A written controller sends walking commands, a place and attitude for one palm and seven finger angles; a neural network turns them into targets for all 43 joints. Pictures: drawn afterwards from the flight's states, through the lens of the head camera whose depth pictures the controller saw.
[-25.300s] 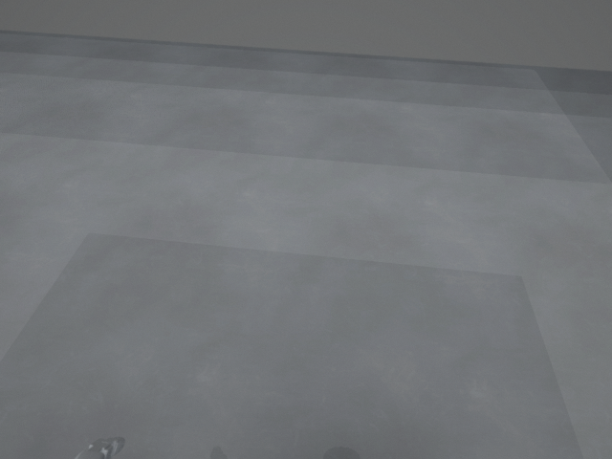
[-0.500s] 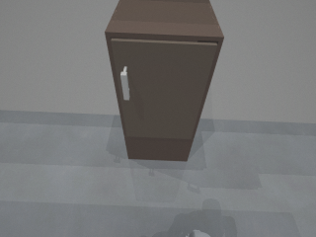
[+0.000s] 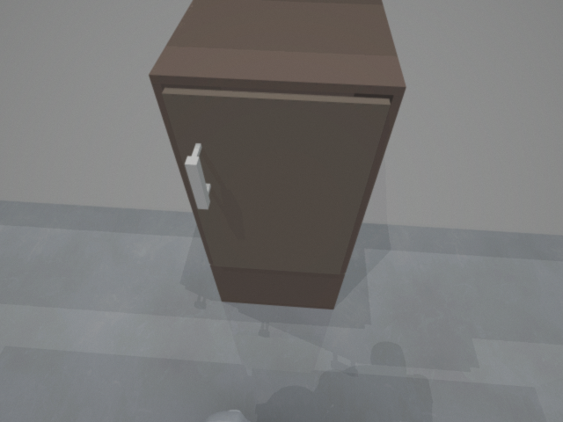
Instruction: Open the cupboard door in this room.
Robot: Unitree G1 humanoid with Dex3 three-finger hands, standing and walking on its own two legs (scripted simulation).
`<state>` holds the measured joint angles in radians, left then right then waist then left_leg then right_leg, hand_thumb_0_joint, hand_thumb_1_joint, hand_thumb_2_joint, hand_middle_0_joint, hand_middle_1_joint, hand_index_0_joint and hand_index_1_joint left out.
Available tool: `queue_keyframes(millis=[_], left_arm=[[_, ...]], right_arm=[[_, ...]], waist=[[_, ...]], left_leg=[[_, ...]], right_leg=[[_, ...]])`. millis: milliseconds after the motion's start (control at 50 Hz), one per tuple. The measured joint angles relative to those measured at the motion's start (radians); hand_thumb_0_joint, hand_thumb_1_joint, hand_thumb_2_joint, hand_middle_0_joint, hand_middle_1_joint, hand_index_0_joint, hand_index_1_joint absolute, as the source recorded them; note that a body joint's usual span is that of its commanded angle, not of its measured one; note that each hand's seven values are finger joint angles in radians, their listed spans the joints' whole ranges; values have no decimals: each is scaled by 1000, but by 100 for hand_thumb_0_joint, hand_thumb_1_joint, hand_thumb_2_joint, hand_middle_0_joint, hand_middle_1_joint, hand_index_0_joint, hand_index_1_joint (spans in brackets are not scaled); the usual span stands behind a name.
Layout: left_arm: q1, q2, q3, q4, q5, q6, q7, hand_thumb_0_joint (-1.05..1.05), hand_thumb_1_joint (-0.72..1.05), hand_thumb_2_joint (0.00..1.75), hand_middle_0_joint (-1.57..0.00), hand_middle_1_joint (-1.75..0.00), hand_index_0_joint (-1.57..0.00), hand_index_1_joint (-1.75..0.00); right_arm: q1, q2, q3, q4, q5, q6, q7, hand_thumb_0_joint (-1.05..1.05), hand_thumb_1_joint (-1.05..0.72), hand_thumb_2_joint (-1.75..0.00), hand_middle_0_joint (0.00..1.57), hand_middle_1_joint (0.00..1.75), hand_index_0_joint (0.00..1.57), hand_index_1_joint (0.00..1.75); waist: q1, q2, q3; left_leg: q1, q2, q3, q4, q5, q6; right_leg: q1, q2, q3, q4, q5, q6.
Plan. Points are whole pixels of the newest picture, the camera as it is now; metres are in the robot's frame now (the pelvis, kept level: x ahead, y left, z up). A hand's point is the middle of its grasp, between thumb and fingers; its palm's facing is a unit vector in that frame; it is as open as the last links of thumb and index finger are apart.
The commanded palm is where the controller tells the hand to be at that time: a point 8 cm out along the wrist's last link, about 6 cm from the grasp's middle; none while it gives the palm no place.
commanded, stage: come to a stop and stand still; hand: left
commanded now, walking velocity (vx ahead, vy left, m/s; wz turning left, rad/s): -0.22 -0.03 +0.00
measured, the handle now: (200, 177) +0.54 +0.21 -0.03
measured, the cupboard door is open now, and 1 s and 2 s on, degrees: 0 0 0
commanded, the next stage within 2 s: look again from close up in 1.04 s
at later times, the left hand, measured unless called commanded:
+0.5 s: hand out of the picture +0.02 +0.18 -0.18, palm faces -0.02 -0.96 -0.29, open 7.4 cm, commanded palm none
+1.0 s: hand out of the picture -0.07 +0.14 -0.18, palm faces +0.01 -0.97 -0.23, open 7.4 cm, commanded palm none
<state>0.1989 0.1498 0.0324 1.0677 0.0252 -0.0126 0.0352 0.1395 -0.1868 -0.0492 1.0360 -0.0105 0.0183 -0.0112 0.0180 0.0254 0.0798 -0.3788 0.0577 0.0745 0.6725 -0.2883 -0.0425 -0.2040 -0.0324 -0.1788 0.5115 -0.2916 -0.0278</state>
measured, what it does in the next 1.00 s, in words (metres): steps on the spot: left foot, then right foot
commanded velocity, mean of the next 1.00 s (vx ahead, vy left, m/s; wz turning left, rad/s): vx -0.02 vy -0.02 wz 0.00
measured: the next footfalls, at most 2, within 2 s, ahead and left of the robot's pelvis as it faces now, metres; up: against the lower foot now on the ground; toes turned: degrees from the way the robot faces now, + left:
left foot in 0.02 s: +0.08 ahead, +0.07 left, +0.00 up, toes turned +0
right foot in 0.40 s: +0.00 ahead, -0.16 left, +0.00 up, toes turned -2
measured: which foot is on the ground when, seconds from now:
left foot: up 0.00-0.00, down 0.02-1.00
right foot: down 0.00-0.04, up 0.06-0.38, down 0.40-1.00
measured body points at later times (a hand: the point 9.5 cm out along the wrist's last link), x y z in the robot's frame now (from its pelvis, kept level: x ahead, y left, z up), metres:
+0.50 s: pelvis -0.04 -0.02 -0.02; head -0.04 -0.04 +0.42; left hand +0.02 +0.23 -0.16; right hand +0.02 -0.27 -0.18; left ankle +0.05 +0.11 -0.73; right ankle -0.07 -0.17 -0.73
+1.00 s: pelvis -0.08 -0.05 -0.01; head -0.09 -0.06 +0.44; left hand -0.07 +0.19 -0.16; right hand -0.12 -0.27 -0.18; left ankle +0.05 +0.10 -0.73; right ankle -0.07 -0.17 -0.73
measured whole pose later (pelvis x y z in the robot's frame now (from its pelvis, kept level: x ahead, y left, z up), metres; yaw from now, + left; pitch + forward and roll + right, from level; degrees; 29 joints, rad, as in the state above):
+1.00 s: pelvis -0.08 -0.05 -0.01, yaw +0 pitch -3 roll +0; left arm 0.34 0.15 0.02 1.02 0.02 0.02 0.02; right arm 0.39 -0.16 -0.02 1.03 -0.03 0.03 0.00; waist -0.03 0.03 0.02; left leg -0.43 0.03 -0.03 0.58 -0.20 -0.01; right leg -0.29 -0.02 0.00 0.67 -0.35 0.00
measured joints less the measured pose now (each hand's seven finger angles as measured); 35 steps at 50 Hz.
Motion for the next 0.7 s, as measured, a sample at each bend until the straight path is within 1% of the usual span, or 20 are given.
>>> queue_keyframes(millis=[20,60,80,100,140,180,200,240,280,320,340,360,380,400,420,440,460,500,600,700], left_arm=[[4,1,1,-1,-1,7,1,0,92,90,-20,-30,-20,-30],[4,12,5,-5,-4,22,4,0,92,90,-20,-30,-20,-30],[2,20,6,-10,-8,29,7,0,91,90,-20,-30,-20,-30],[-1,26,8,-15,-11,35,11,0,91,90,-20,-30,-20,-30],[-8,37,12,-20,-13,46,13,0,91,90,-20,-30,-20,-30],[-14,46,18,-27,-11,51,11,0,91,90,-20,-30,-20,-30],[-15,51,22,-32,-11,52,10,0,91,90,-20,-30,-20,-30],[-15,63,26,-39,-10,53,6,0,91,90,-20,-30,-20,-30],[-16,72,29,-45,-9,58,4,0,91,90,-20,-30,-20,-30],[-18,75,27,-47,-7,61,1,0,91,90,-20,-30,-19,-30],[-13,74,19,-49,-9,55,3,0,91,90,-20,-30,-19,-30],[0,74,12,-61,-7,49,4,0,91,90,-20,-30,-19,-30],[16,78,9,-77,-4,41,4,0,91,90,-20,-30,-19,-30],[33,86,7,-91,-1,31,4,0,91,90,-20,-30,-19,-30],[37,83,6,-90,3,23,6,0,91,90,-20,-30,-19,-30],[34,70,1,-84,6,21,7,0,91,90,-20,-30,-19,-30],[34,57,-7,-80,9,22,4,0,91,90,-20,-30,-19,-30],[43,37,-16,-82,11,26,-1,0,91,90,-20,-30,-20,-30],[61,9,-25,-100,8,39,-2,0,91,90,-20,-30,-20,-30],[72,5,-23,-111,3,44,-4,0,91,90,-20,-30,-20,-30]], right_arm=[[-7,0,-1,-7,-1,2,1,0,-91,-90,19,29,20,30],[-21,8,0,-16,-5,0,0,0,-91,-90,19,29,20,30],[-28,15,2,-23,-6,-1,0,0,-91,-90,19,29,20,30],[-36,20,6,-30,-7,-1,-2,0,-91,-90,19,29,20,30],[-47,28,12,-43,-9,-1,-9,0,-91,-90,19,29,20,30],[-55,33,13,-52,-11,2,-13,0,-90,-90,20,29,20,30],[-58,36,14,-55,-11,3,-14,0,-90,-90,20,29,20,30],[-58,41,14,-56,-10,3,-14,0,-90,-90,20,29,20,30],[-51,44,11,-54,-11,2,-12,0,-90,-90,20,30,20,30],[-40,42,7,-49,-12,2,-9,0,-90,-90,20,30,20,30],[-32,36,5,-45,-10,1,-5,0,-90,-90,20,30,20,30],[-17,28,3,-51,-8,4,3,0,-90,-90,20,30,21,30],[0,24,1,-62,-9,6,9,0,-90,-90,20,30,21,30],[16,22,-1,-74,-9,6,13,0,-90,-90,20,30,21,30],[27,14,-5,-83,-11,7,15,0,-90,-90,20,30,21,30],[36,0,-10,-88,-14,9,16,0,-90,-90,20,30,20,30],[51,-11,-16,-92,-14,10,16,0,-90,-90,20,30,20,30],[88,-26,-18,-92,-13,10,17,0,-90,-90,20,29,20,30],[173,-27,-8,-74,-19,27,19,0,-91,-90,19,29,20,30],[228,-11,6,-60,-25,32,19,0,-91,-90,19,29,20,30]], waist=[[3,-4,2],[9,-30,13],[16,-45,22],[20,-53,30],[17,-54,41],[12,-50,47],[11,-49,48],[7,-50,46],[1,-49,39],[-6,-42,32],[-7,-31,19],[-7,-25,0],[-6,-30,-20],[-7,-48,-38],[-11,-43,-42],[-24,-20,-35],[-38,-1,-32],[-54,22,-43],[-70,37,-83],[-75,28,-87]], left_leg=[[22,-3,5,-45,59,2],[44,-20,17,-74,56,58],[47,-26,25,-74,45,75],[50,-27,31,-80,42,85],[53,-23,33,-105,56,92],[52,-17,31,-132,80,91],[51,-14,32,-145,90,90],[47,-11,34,-165,109,86],[41,-7,33,-178,124,81],[35,-3,29,-185,137,74],[19,5,26,-172,137,69],[-7,12,26,-141,129,62],[-35,12,33,-101,113,56],[-62,4,47,-55,92,51],[-82,5,49,-8,71,47],[-84,8,35,19,61,43],[-77,4,23,31,59,44],[-61,-1,11,40,58,45],[-45,-2,-7,34,57,41],[-54,-13,-27,-5,36,40]], right_leg=[[-4,-2,-2,25,-18,6],[-23,-22,4,87,-51,21],[-47,-26,26,149,-110,28],[-80,-19,58,238,-183,34],[-144,5,113,418,-259,42],[-193,21,152,552,-255,50],[-210,24,168,595,-241,56],[-224,20,187,626,-215,65],[-212,10,193,592,-206,72],[-176,-3,185,495,-213,73],[-155,-5,180,414,-202,62],[-133,-7,181,318,-160,50],[-111,-16,194,231,-102,34],[-91,-32,221,165,-71,26],[-90,-34,229,171,-123,48],[-91,-30,222,205,-149,65],[-84,-31,212,229,-161,76],[-71,-34,203,255,-163,84],[-58,-28,189,264,-161,61],[-81,-19,191,245,-151,40]])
